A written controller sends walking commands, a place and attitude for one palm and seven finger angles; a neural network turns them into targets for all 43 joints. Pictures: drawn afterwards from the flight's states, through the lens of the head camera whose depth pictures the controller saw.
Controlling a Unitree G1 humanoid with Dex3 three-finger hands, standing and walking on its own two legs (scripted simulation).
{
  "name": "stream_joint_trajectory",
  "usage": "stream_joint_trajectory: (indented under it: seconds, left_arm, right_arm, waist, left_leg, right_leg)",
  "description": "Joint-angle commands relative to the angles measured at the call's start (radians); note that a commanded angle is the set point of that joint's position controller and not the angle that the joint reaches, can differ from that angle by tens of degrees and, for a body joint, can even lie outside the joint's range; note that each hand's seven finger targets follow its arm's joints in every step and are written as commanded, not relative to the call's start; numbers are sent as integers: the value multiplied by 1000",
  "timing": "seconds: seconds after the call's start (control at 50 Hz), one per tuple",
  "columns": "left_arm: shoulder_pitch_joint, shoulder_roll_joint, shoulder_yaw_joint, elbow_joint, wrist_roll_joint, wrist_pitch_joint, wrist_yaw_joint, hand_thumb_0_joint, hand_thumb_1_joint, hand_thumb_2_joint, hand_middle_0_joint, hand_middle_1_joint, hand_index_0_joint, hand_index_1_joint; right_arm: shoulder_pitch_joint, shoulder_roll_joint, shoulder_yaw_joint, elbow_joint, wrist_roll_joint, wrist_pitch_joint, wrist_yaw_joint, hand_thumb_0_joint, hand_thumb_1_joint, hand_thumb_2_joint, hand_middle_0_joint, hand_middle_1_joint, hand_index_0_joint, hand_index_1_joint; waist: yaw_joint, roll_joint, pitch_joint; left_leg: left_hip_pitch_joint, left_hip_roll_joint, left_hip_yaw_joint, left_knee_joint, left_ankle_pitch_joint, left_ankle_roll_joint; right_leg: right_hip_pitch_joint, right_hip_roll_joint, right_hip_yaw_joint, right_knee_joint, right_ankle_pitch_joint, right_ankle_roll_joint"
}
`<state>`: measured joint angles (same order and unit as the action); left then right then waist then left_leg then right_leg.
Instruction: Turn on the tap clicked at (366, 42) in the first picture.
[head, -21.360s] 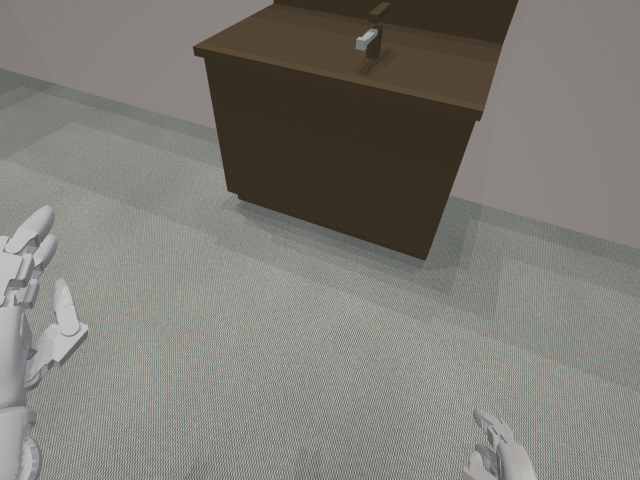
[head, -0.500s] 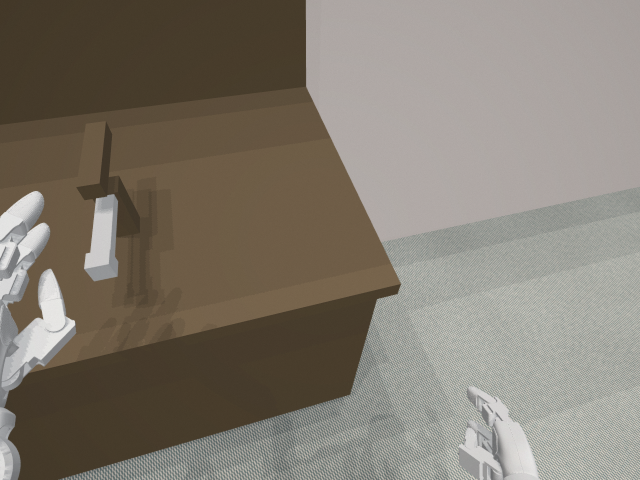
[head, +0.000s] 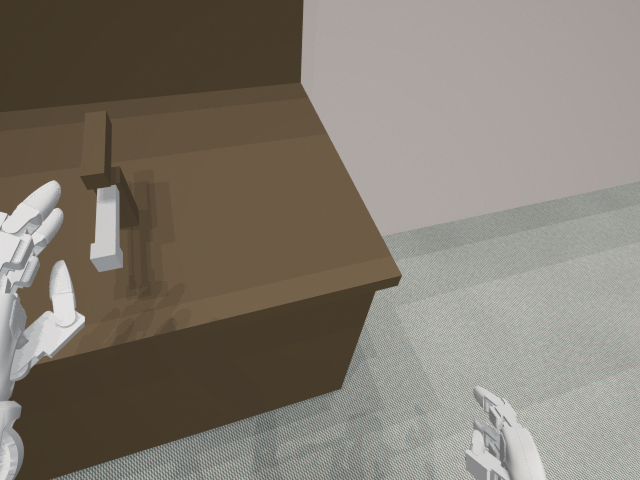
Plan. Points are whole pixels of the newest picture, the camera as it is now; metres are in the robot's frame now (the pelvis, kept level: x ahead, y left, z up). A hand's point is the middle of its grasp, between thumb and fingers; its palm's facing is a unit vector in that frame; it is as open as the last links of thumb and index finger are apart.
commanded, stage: come to a stop and stand still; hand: left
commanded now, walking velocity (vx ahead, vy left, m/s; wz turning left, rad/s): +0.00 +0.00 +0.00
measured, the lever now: (107, 255) +0.35 +0.29 +0.06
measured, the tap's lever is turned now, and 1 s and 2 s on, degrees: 0 0 0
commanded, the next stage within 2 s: look again from close up in 0.60 s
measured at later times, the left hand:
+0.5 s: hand (2, 303) +0.22 +0.29 +0.17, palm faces +0.42 -0.85 -0.34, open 7.4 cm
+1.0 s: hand (19, 299) +0.23 +0.28 +0.17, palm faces +0.42 -0.84 -0.36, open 7.4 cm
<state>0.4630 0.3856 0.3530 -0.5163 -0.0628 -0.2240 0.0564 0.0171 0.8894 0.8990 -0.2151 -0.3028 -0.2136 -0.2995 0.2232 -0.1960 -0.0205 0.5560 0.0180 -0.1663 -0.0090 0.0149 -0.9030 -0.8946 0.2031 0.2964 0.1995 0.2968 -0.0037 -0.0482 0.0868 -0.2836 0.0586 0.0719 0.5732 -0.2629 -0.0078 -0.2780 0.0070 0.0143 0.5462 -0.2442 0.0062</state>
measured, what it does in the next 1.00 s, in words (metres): stands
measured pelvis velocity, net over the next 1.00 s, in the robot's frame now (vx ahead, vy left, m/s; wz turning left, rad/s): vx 0.02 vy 0.03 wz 0.03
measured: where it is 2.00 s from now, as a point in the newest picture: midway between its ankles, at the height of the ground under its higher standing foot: outside the picture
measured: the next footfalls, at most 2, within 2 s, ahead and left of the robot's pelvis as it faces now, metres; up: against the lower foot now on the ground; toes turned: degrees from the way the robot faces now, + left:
none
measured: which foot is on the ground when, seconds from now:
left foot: down 0.00-1.00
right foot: down 0.00-1.00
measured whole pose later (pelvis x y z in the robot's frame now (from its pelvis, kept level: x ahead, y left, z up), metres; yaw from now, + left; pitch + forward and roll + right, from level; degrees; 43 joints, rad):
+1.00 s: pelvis +0.02 +0.03 +0.01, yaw +2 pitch -2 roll -1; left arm 0.42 0.34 0.35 -0.46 -0.04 -0.19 0.11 0.02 0.89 0.90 -0.21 -0.30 -0.21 -0.30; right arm 0.21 -0.18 0.00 0.59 0.02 -0.12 -0.03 0.02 -0.90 -0.89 0.20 0.30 0.20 0.30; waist 0.02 -0.01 0.06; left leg -0.21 0.02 0.06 0.47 -0.23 0.03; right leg -0.17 -0.03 0.00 0.39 -0.19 0.04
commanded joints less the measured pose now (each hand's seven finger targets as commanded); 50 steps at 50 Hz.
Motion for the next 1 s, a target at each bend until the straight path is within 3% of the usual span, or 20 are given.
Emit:
stream_joint_trajectory:
  seconds: [0.0, 0.06, 0.12, 0.18, 0.32, 0.34, 0.38, 0.54, 0.72, 0.74, 0.82, 0.84, 0.98]
  left_arm:
    - [-140, 192, 188, -175, -4, -83, 59, 0, 900, 900, -200, -300, -200, -300]
    - [-166, 138, 133, -127, 10, -75, 56, 0, 900, 900, -200, -300, -200, -300]
    - [-179, 91, 70, -109, 21, -59, 51, 0, 900, 900, -200, -300, -200, -300]
    - [-190, 90, 57, -122, 34, -51, 54, 0, 900, 900, -200, -300, -200, -300]
    - [-172, 153, 127, -169, 31, -49, 63, 0, 900, 900, -200, -300, -200, -300]
    - [-169, 125, 107, -154, 28, -49, 61, 0, 900, 900, -200, -300, -200, -300]
    - [-165, 125, 109, -159, 26, -49, 60, 0, 900, 900, -200, -300, -200, -300]
    - [-156, 103, 79, -164, 27, -42, 60, 0, 900, 900, -200, -300, -200, -300]
    - [-131, 137, 112, -186, 26, -38, 74, 0, 900, 900, -200, -300, -200, -300]
    - [-122, 112, 93, -164, 23, -38, 71, 0, 900, 900, -200, -300, -200, -300]
    - [-107, 132, 112, -175, 21, -36, 74, 0, 900, 900, -200, -300, -200, -300]
    - [-107, 111, 92, -159, 20, -37, 72, 0, 900, 900, -200, -300, -200, -300]
    - [-118, 116, 92, -160, 22, -32, 74, 0, 900, 900, -200, -300, -200, -300]
  right_arm:
    - [-87, -112, -24, -139, -7, -50, -26, 0, -900, -900, 200, 300, 200, 300]
    - [-83, -117, -21, -129, -1, -60, -27, 0, -900, -900, 200, 300, 200, 300]
    - [-93, -114, -18, -123, 5, -68, -20, 0, -900, -900, 200, 300, 200, 300]
    - [-82, -121, -20, -118, -1, -65, -12, 0, -900, -900, 200, 300, 200, 300]
    - [-105, -108, -11, -123, -3, -45, -13, 0, -900, -900, 200, 300, 200, 300]
    - [-98, -108, -9, -123, -6, -41, -14, 0, -900, -900, 200, 300, 200, 300]
    - [-97, -110, -12, -128, -4, -38, -13, 0, -900, -900, 200, 300, 200, 300]
    - [-101, -115, -18, -129, 0, -24, -14, 0, -900, -900, 200, 300, 200, 300]
    - [-112, -115, -22, -133, 5, -11, -21, 0, -900, -900, 200, 300, 200, 300]
    - [-106, -117, -20, -131, 2, -8, -20, 0, -900, -900, 200, 300, 200, 300]
    - [-113, -115, -23, -133, 6, -8, -23, 0, -900, -900, 200, 300, 200, 300]
    - [-106, -119, -22, -128, 1, -5, -23, 0, -900, -900, 200, 300, 200, 300]
    - [-105, -120, -27, -130, 3, -2, -25, 0, -900, -900, 200, 300, 200, 300]
  waist:
    - [23, 129, -121]
    - [27, 149, -137]
    - [27, 136, -132]
    - [27, 107, -141]
    - [27, 136, -157]
    - [24, 127, -151]
    - [25, 151, -151]
    - [23, 126, -171]
    - [25, 129, -170]
    - [23, 128, -156]
    - [24, 111, -167]
    - [22, 119, -159]
    - [23, 107, -158]
  left_leg:
    - [58, 6, -68, -162, -100, 31]
    - [11, 47, -90, -228, -108, 44]
    - [19, 45, -74, -235, -77, 40]
    - [18, 38, -78, -231, -28, 34]
    - [46, 25, -65, -227, 32, 21]
    - [33, 23, -70, -232, 32, 20]
    - [32, 27, -69, -239, 23, 21]
    - [76, 24, -68, -225, 123, 15]
    - [68, 22, -73, -222, 118, 15]
    - [52, 20, -73, -231, 96, 15]
    - [70, 18, -71, -218, 98, 16]
    - [53, 14, -73, -227, 85, 16]
    - [65, 17, -73, -226, 71, 19]
  right_leg:
    - [-22, -55, 99, -198, -108, -34]
    - [84, -25, 30, -131, -9, -15]
    - [99, -23, 14, -137, 43, -8]
    - [124, -23, 5, -141, 88, -6]
    - [149, -25, -7, -162, 143, -6]
    - [157, -23, -13, -161, 144, -6]
    - [163, -23, -11, -157, 145, -5]
    - [169, -25, -20, -155, 211, -3]
    - [184, -34, -19, -161, 213, -4]
    - [181, -32, -23, -161, 197, -3]
    - [178, -39, -13, -175, 207, -5]
    - [180, -36, -16, -173, 193, -4]
    - [170, -39, -6, -176, 181, -6]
